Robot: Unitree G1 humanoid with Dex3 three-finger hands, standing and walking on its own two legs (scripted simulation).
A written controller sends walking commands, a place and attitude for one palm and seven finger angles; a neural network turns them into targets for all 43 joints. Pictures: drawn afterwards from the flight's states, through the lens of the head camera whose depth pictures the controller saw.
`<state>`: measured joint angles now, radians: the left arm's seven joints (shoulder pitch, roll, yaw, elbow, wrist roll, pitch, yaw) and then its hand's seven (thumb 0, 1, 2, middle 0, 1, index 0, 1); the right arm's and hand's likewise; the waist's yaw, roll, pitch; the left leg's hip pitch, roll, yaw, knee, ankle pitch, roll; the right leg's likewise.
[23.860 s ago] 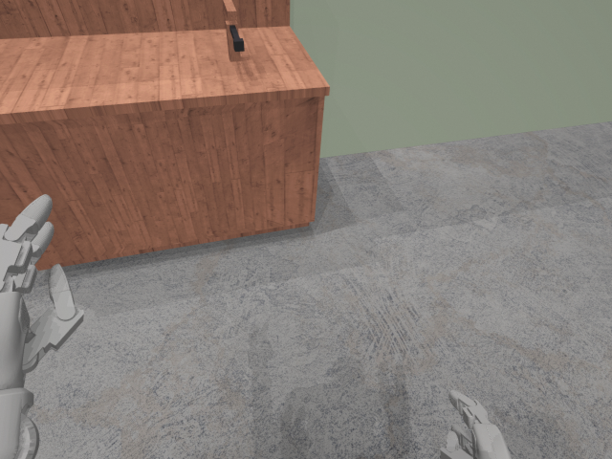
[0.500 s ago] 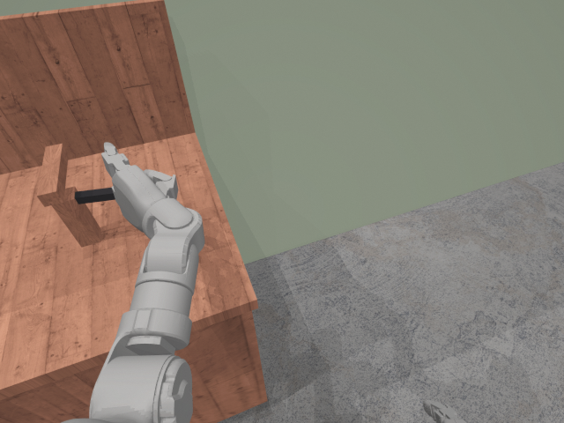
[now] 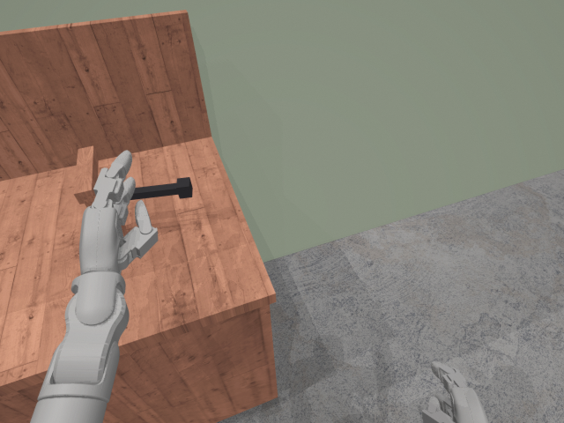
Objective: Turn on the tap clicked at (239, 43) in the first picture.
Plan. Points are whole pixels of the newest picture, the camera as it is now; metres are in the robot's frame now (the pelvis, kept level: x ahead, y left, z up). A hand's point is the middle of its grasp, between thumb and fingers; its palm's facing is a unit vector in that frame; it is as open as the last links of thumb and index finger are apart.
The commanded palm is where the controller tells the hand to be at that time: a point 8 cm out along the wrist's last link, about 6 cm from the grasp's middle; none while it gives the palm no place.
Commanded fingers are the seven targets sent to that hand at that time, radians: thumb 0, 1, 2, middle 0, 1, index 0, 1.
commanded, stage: draw the hand back beside the body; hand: left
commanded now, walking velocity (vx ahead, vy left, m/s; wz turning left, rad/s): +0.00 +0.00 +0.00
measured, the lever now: (184, 187) +0.50 +0.25 +0.05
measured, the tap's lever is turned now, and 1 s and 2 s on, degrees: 79 79 79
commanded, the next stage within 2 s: step back with the hand held close in 0.90 s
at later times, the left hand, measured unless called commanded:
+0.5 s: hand (95, 274) +0.23 +0.24 +0.15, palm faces +0.39 -0.87 -0.29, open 7.4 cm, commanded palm +0.18 +0.28 +0.17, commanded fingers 0.00 0.90 0.90 -0.20 -0.30 -0.20 -0.30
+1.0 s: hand (91, 281) +0.22 +0.24 +0.16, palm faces +0.44 -0.84 -0.31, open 7.4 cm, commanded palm +0.17 +0.28 +0.17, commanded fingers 0.00 0.90 0.90 -0.20 -0.30 -0.20 -0.30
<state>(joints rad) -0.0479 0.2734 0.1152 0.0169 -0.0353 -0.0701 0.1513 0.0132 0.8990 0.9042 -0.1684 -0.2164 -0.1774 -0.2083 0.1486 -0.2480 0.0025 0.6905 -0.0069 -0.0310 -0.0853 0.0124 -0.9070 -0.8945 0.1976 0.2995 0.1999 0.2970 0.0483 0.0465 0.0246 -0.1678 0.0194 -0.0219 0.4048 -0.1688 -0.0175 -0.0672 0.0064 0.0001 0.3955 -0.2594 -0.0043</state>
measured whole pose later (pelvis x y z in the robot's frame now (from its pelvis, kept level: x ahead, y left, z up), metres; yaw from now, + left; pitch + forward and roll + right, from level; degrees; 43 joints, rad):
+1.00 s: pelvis +0.01 +0.00 +0.00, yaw +0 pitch -6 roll +0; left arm 0.38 0.30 0.26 -0.37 -0.05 -0.09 0.13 0.01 0.89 0.90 -0.20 -0.31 -0.21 -0.30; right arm 0.15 -0.21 0.01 0.69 -0.04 -0.11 -0.08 0.01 -0.90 -0.89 0.20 0.30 0.20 0.30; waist 0.07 0.05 0.04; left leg -0.10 0.03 -0.03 0.38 -0.18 -0.02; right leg 0.02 0.01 -0.01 0.33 -0.25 -0.01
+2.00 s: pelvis -0.13 +0.03 -0.01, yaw +5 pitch +1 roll -1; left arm 0.51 0.36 0.31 -0.51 -0.05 -0.14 0.15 0.01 0.89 0.90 -0.21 -0.31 -0.22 -0.30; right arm 0.16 -0.21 -0.01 0.64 0.00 -0.02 -0.09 0.01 -0.90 -0.89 0.20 0.30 0.20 0.30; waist 0.06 0.03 -0.04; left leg -0.37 -0.02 0.03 0.58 -0.17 0.02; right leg -0.25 0.07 0.05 0.51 -0.27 -0.01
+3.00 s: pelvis -0.31 -0.01 +0.00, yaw +1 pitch -2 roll +2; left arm 0.41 0.31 0.30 -0.34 -0.04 -0.17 0.16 0.01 0.89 0.90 -0.20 -0.31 -0.21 -0.30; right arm 0.26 -0.22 -0.01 0.69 0.00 -0.09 -0.07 0.01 -0.90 -0.89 0.20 0.30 0.20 0.30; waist 0.02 0.00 -0.01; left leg -0.35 0.02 0.05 0.69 -0.28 0.02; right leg -0.13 0.02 -0.05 0.49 -0.32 -0.06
